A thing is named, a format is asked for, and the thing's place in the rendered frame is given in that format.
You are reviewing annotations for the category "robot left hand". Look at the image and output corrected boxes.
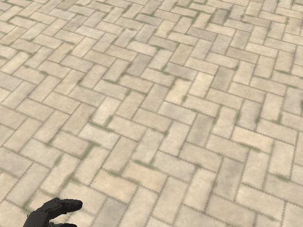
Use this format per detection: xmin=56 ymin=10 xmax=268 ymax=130
xmin=23 ymin=197 xmax=82 ymax=227

